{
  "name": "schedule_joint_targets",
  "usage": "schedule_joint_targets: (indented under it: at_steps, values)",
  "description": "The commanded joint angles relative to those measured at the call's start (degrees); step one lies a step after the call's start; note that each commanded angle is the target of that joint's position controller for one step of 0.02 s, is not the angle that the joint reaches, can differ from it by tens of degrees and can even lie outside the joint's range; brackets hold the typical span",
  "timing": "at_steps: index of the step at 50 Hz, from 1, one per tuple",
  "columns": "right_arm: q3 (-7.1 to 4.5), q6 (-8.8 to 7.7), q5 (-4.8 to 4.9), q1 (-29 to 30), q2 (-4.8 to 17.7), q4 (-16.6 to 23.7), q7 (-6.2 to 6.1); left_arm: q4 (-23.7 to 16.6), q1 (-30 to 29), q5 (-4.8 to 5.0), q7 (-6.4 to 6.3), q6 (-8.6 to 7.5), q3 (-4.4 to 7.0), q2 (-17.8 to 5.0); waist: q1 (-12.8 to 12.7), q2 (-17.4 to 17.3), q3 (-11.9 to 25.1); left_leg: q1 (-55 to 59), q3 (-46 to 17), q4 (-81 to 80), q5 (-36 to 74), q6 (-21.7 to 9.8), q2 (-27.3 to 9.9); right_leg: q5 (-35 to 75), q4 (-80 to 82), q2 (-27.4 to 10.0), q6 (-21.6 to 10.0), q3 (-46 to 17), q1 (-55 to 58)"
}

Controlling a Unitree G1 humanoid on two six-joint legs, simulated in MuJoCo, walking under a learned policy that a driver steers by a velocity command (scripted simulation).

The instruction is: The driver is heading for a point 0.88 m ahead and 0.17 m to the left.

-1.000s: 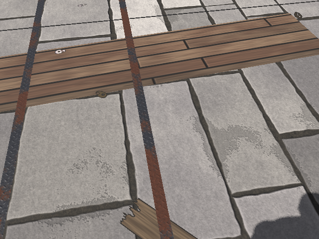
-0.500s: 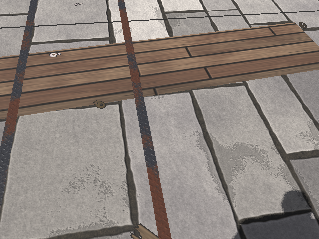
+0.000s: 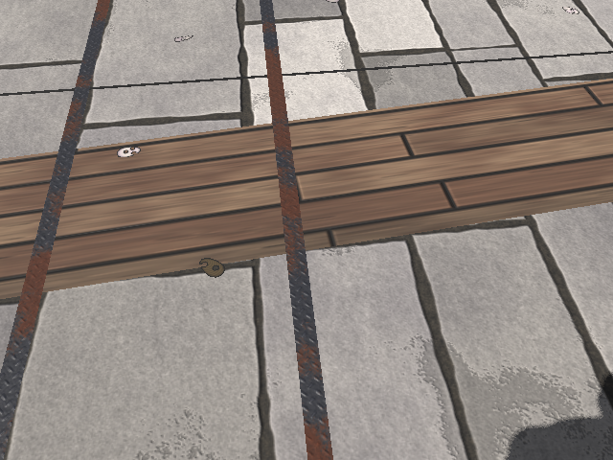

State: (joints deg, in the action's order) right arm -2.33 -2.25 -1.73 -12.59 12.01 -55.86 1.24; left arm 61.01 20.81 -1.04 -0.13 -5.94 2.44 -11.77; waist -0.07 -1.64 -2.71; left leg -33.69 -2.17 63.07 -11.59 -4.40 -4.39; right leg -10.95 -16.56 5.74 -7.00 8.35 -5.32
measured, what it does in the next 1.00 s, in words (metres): walks ahead, turning left: left foot, then right foot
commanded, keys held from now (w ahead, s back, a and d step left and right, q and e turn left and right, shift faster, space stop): w+q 0.54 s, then w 0.46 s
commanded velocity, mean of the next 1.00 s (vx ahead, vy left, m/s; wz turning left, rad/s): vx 0.50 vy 0.00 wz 0.37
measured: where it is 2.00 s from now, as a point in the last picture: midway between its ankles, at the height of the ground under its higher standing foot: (243, 335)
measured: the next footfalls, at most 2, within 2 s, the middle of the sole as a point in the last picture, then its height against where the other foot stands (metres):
left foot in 0.30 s outside the picture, level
right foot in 0.84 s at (301, 385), level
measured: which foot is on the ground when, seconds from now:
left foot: up 0.00-0.28, down 0.30-0.84, up 0.86-1.00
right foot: down 0.00-0.32, up 0.34-0.82, down 0.84-1.00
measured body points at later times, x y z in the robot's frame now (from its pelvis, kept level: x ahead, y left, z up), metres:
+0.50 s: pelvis +0.28 +0.06 +0.00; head +0.30 +0.07 +0.44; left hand +0.32 +0.33 -0.13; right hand +0.38 -0.19 -0.14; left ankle +0.27 +0.09 -0.74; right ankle +0.32 -0.10 -0.66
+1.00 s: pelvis +0.57 +0.09 +0.00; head +0.60 +0.09 +0.45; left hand +0.55 +0.37 -0.12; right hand +0.71 -0.13 -0.15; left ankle +0.44 +0.17 -0.65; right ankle +0.63 +0.04 -0.74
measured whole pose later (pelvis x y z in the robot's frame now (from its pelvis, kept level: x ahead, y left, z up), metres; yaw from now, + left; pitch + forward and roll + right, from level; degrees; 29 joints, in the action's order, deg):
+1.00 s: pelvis +0.57 +0.09 +0.00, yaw +23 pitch +0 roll +0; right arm -2.8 -3.2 -1.8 -17.6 14.8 -52.0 0.7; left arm 49.8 14.2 -1.3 0.5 -4.3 2.6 -13.7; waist 0.9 -2.1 -2.6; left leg -22.4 -2.5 65.7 -18.5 -4.4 1.5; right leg -9.4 -23.9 3.4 -4.8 4.2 -14.7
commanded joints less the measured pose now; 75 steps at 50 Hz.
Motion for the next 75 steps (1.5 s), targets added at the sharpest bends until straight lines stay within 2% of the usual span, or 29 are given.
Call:
schedule_joint_targets:
  at_steps: [1,9,14,15,16,17,18,20,21,26,36,39,41,42,43,44,45,47,52,60,63,66,67,68,69,70,71,73,75]
  values:
    - [-0.35,0.67,0.28,0.32,2.03,2.52,0.63,-2.34,2.05,0.09,-0.31,-1.2,0.41,-4.79,0.8,3.55,-3.65,-4.11,0.73,-4.48,7.07,0.72,-1.0,14.11,11.17,-16.15,-1.66,-8.16,-3.17]
    - [0.82,-0.04,0.4,13.77,0.64,8.18,1.12,-0.77,8.86,0.04,-1.87,-0.57,-0.13,-5.44,-2.77,4.95,-3.73,-2.3,9.87,-26.33,11.05,-0.91,2.93,36.42,5.64,-17.51,0.92,0.77,9.82]
    - [-1.66,-0.33,-0.23,-1.79,4.98,4.31,0.37,-2.13,5.68,-0.52,-2.85,1.0,0.96,-9.09,5.06,8.57,5.61,16.27,11.83,-30.72,-1.17,-7.54,10.11,60.12,-21.19,-20.08,1.11,3.79,12.52]
    - [-2.91,-0.62,-0.92,-9.3,7.28,2.25,0.1,-3.37,3.58,-0.24,-2.37,1.14,1.18,-9.56,9.37,6.82,8.85,27.66,7.76,-36.17,0.06,-10.01,8.57,48.95,-34.74,-19.14,1.74,4.68,4.83]
    - [-4.77,-0.39,-1.32,-13.21,13.15,2.19,-0.61,-6.36,3.56,0.43,-1.53,0.81,0.55,-6.05,9.38,-2.52,13.86,42.52,-12.39,-37.03,-2.39,-15.59,-6.16,14.38,-55.15,-13.61,3.65,5.3,-13.05]
    - [-5.39,0.38,-0.23,-11.1,15.58,3.12,-0.3,-10.14,2.0,0.87,-0.59,0.28,0.8,-5.5,6.28,-8.55,16.86,51.21,-40.96,-44.85,1.15,-23.63,-16.23,-20.02,-69.82,-1.98,5.21,-4.26,-32.13]
    - [-5.0,0.69,1.08,-8.85,13.83,2.82,-0.49,-11.51,-3.89,0.07,-0.27,-0.4,1.02,-7.24,5.86,-0.22,9.58,46.26,-33.0,-47.05,-0.25,-20.99,-14.17,-13.81,-67.81,-7.26,4.32,-11.19,-38.41]
    - [-3.67,0.34,1.03,-3.34,8.53,3.65,-0.83,-11.8,-4.46,0.45,-0.1,-1.07,1.05,-6.82,1.11,5.35,0.91,32.33,-22.02,-50.22,8.26,-15.51,-9.74,-7.01,-57.77,-10.87,4.86,-10.48,-34.25]
    - [-3.18,-0.13,1.4,-2.18,7.29,3.89,-1.21,-11.97,-3.95,-0.62,-0.15,-0.09,1.04,-6.46,-0.66,5.41,0.0,28.01,-17.97,-50.59,13.62,-13.96,-6.95,-6.68,-54.42,-11.75,5.96,-10.5,-30.96]
    - [-3.44,-1.96,1.88,-6.42,10.09,3.65,-1.3,-15.33,-8.48,-1.83,0.77,3.52,0.8,-5.16,-1.06,0.83,0.7,23.7,-11.49,-51.13,24.99,-11.57,-1.34,-1.21,-43.49,-12.03,9.75,-7.88,-29.75]
    - [-2.37,-1.85,0.81,-16.74,9.25,2.18,-2.13,-22.44,-26.63,-0.67,1.87,2.78,-0.57,-5.23,6.08,-2.68,-0.77,38.46,-11.53,-49.5,32.14,-7.05,-2.99,10.97,-19.24,-8.36,6.48,-5.38,-32.77]
    - [-2.53,-2.37,0.47,-13.32,11.11,2.75,-2.63,-21.33,-20.2,-0.48,1.42,2.06,0.17,-7.52,1.6,-3.53,0.56,38.93,-10.74,-44.5,44.27,-5.12,-4.62,5.63,-14.07,-5.8,3.23,-5.73,-21.83]
    - [-2.64,-2.61,0.33,-11.46,11.97,2.84,-2.2,-16.73,-5.41,-0.35,0.2,1.29,1.41,-9.86,-5.26,-1.7,7.8,36.53,-7.94,-28.16,49.68,-3.56,-1.75,5.64,-9.38,-4.0,0.78,-5.3,-4.45]
    - [-1.97,-2.84,0.74,-12.11,9.65,4.21,-1.87,-15.3,3.42,-1.64,-0.68,0.86,2.27,-13.05,-8.09,2.62,14.46,27.06,-6.42,-13.52,33.2,-2.97,1.03,0.95,-9.55,-14.02,-1.7,-15.71,9.44]
    - [-1.09,-2.61,3.13,-21.2,4.16,4.12,-1.53,-14.64,6.24,-2.65,-0.4,1.23,3.92,-19.04,-4.39,16.9,21.33,8.33,-1.39,7.87,-9.57,-0.17,12.08,-0.52,-5.49,-29.81,-10.91,-43.75,23.7]
    - [-1.79,-2.42,1.11,-19.39,9.19,3.26,-1.84,-14.57,2.38,-0.52,0.4,2.13,3.28,-14.43,-3.21,10.3,17.81,1.97,-4.75,13.25,-16.17,-1.0,10.25,-7.34,0.24,-29.03,-11.06,-51.53,18.74]
    - [-1.91,-2.3,0.59,-13.82,9.26,4.41,-1.64,-15.73,-3.8,0.05,0.61,2.17,2.29,-10.43,-1.62,5.39,7.76,-0.1,-4.79,12.64,-11.08,-0.91,7.14,-8.95,1.35,-26.89,-9.75,-41.54,9.63]
    - [-1.5,-2.06,0.21,-8.59,7.59,5.83,-0.91,-14.94,-6.19,-0.41,0.69,1.41,1.23,-6.78,-0.34,2.84,1.89,1.58,-3.67,6.77,-6.85,-0.64,3.69,1.23,3.99,-21.36,-6.61,-29.23,0.24]
    - [-0.75,-0.09,-0.78,-7.06,5.11,6.45,0.49,-10.92,-1.13,0.56,0.78,-0.35,1.18,-7.39,1.72,5.76,1.6,1.93,0.03,-0.58,-3.08,1.64,0.96,12.29,7.99,-17.52,-5.61,-19.15,-2.87]
    - [1.04,-0.47,0.01,10.13,2.61,11.6,0.72,-7.56,5.54,0.66,0.58,0.05,0.88,-7.46,-1.96,5.28,-1.76,0.81,5.88,-23.78,10.24,3.89,0.96,29.66,7.3,-14.47,-3.19,-10.63,0.22]
    - [1.23,-1.07,0.26,10.38,2.65,11.04,-0.12,-6.18,7.17,0.26,0.23,0.45,0.51,-7.23,-2.36,6.72,0.15,5.95,6.44,-28.29,10.8,2.8,3.6,41.2,1.59,-14.84,-1.83,-9.39,3.42]
    - [0.36,-2.03,-0.24,2.66,4.89,7.82,-1.07,-6.04,4.53,0.41,-0.48,0.87,0.57,-7.83,1.28,7.07,2.82,14.94,5.31,-35.2,9.39,0.25,5.85,44.86,-7.75,-14.99,-0.07,-10.77,6.09]
    - [-0.02,-2.92,-0.9,-2.94,5.75,5.69,-1.44,-5.96,3.86,1.02,-0.6,1.04,0.51,-7.81,3.97,4.64,5.15,22.71,5.07,-41.09,17.32,-0.7,5.24,40.97,-15.38,-13.0,1.28,-9.48,4.5]
    - [-0.73,-3.73,-1.95,-9.25,9.28,4.2,-1.93,-7.29,4.85,1.56,-0.85,0.8,-0.05,-6.47,5.07,0.69,11.16,35.96,-2.19,-37.18,40.44,-2.44,-4.1,23.86,-25.75,-10.79,2.9,-8.25,-3.71]
    - [-1.47,-3.22,-1.75,-11.98,12.35,3.94,-1.78,-6.43,14.78,3.58,-1.11,1.33,-1.34,-0.2,1.97,-10.99,20.93,50.63,-18.2,-32.26,69.42,-13.0,-21.46,-21.61,-43.84,-2.96,4.57,-5.48,-15.55]
    - [-1.11,-2.44,1.73,-11.25,9.77,4.31,-1.29,-4.2,15.0,2.91,-1.75,2.86,-0.17,-4.55,2.88,-5.95,24.37,47.54,-20.57,-34.05,67.63,-16.49,-20.97,-26.81,-48.77,-2.37,4.85,-10.97,-16.59]
    - [-0.43,-2.08,2.21,-6.27,7.32,4.95,-1.37,-4.99,10.09,1.48,-1.66,3.56,0.26,-5.53,1.67,-3.55,16.89,40.11,-16.23,-38.17,57.07,-15.12,-17.83,-24.36,-49.61,-4.11,5.22,-12.06,-18.55]
    - [1.22,-1.91,1.44,0.35,2.9,5.24,-2.2,-5.79,3.72,-0.29,-1.11,4.43,0.17,-3.99,-0.77,-2.62,6.62,27.14,-9.55,-44.19,45.13,-10.38,-12.09,-18.33,-43.2,-7.02,6.12,-12.37,-16.97]
    - [1.56,-1.81,1.02,1.56,2.91,4.43,-2.75,-4.12,6.0,-0.67,-0.68,5.89,-0.21,-2.15,-3.17,-3.44,6.44,20.02,-4.46,-46.23,41.23,-7.92,-8.65,-14.92,-37.77,-6.85,7.12,-10.6,-9.15]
